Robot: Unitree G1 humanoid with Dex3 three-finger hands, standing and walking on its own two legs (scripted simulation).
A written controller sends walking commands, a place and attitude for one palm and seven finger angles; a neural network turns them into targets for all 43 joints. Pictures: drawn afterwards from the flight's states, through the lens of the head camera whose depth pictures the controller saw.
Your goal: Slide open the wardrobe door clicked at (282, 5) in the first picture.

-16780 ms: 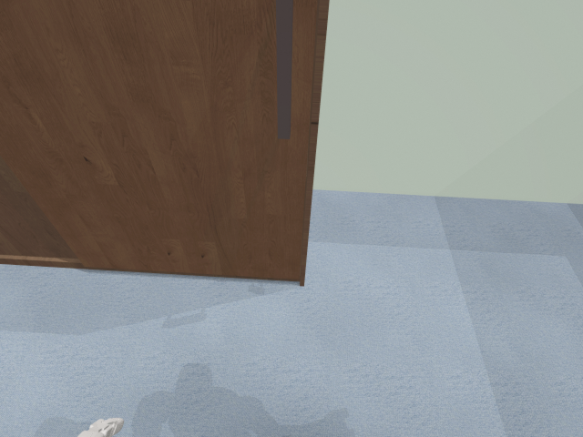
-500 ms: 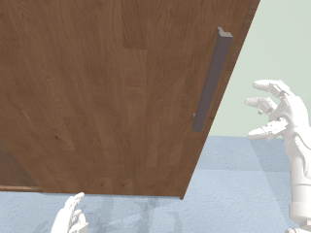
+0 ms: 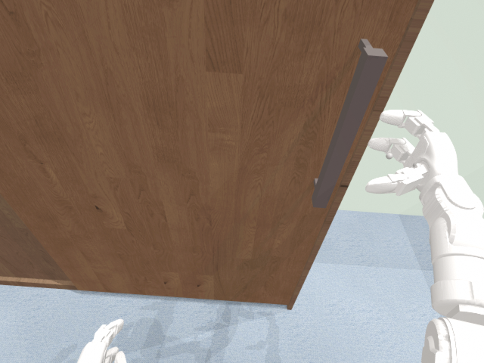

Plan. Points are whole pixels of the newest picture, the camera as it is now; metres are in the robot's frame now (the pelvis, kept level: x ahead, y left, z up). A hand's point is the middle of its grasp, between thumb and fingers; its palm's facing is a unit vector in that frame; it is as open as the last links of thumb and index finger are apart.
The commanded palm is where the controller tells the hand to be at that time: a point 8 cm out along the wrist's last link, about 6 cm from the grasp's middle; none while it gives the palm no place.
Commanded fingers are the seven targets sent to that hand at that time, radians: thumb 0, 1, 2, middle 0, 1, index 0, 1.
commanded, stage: move the hooked fingers beside the handle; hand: right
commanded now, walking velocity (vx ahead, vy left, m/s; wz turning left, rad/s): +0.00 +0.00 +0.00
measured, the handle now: (338, 135) +0.48 -0.13 +0.16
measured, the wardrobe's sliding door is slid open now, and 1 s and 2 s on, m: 0.00 0.00 0.00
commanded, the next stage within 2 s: feel for the door with the fingertips in 1.00 s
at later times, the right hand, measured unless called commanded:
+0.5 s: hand (382, 147) +0.43 -0.19 +0.18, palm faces +0.02 +1.00 +0.00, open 14.0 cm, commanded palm +0.40 -0.25 +0.18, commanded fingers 0.00 0.50 -0.30 0.30 1.20 0.30 1.20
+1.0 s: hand (386, 148) +0.43 -0.20 +0.18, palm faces +0.01 +1.00 +0.01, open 14.0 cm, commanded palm +0.40 -0.25 +0.18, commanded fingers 0.00 0.50 -0.30 0.30 1.20 0.30 1.20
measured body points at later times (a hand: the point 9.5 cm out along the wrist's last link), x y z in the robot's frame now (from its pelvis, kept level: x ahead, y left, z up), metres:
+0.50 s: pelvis +0.01 +0.00 +0.00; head +0.00 +0.01 +0.45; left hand +0.10 +0.26 -0.11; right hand +0.42 -0.25 +0.19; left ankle -0.04 +0.09 -0.74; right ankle +0.05 -0.12 -0.74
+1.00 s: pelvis +0.00 -0.01 +0.00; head +0.00 +0.00 +0.45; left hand +0.11 +0.25 -0.10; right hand +0.42 -0.25 +0.18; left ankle -0.04 +0.09 -0.74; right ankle +0.05 -0.12 -0.74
